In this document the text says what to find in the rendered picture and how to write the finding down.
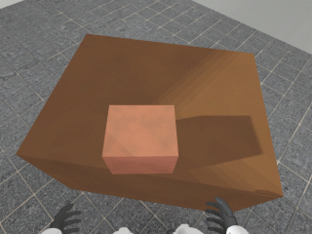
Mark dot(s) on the carton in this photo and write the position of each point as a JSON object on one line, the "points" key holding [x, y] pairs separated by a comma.
{"points": [[140, 139]]}

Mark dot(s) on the robot shin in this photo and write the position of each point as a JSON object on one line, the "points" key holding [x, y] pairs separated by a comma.
{"points": [[183, 225], [124, 228]]}

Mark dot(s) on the robot right shin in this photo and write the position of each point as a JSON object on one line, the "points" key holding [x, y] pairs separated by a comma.
{"points": [[183, 225]]}

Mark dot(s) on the robot right hand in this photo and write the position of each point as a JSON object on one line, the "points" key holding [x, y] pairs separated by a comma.
{"points": [[225, 213]]}

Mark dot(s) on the robot left hand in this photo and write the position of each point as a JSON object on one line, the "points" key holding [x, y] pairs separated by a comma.
{"points": [[60, 220]]}

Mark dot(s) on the robot left shin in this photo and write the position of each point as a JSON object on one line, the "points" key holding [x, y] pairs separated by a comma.
{"points": [[124, 228]]}

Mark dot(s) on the pedestal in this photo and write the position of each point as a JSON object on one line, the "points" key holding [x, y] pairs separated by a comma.
{"points": [[224, 143]]}

